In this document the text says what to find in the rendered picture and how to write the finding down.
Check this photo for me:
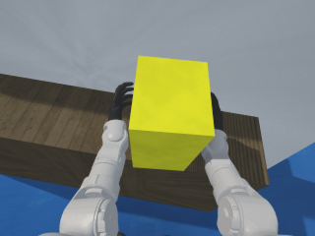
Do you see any left robot upper arm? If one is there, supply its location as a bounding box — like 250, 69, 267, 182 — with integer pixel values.
38, 197, 119, 236

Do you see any pedestal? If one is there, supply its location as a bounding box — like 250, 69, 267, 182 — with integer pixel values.
0, 74, 270, 212

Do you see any left robot hand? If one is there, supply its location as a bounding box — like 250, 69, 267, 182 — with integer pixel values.
108, 82, 134, 121

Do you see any robot right forearm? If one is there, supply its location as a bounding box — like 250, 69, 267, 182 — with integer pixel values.
201, 129, 279, 232

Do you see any carton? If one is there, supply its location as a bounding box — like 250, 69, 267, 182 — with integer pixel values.
128, 55, 215, 171

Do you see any right robot upper arm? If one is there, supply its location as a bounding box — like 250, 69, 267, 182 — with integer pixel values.
217, 194, 292, 236

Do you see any robot left forearm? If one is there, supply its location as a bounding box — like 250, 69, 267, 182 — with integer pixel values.
59, 119, 129, 233

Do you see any right robot hand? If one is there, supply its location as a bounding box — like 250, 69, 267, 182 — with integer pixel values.
210, 91, 222, 131

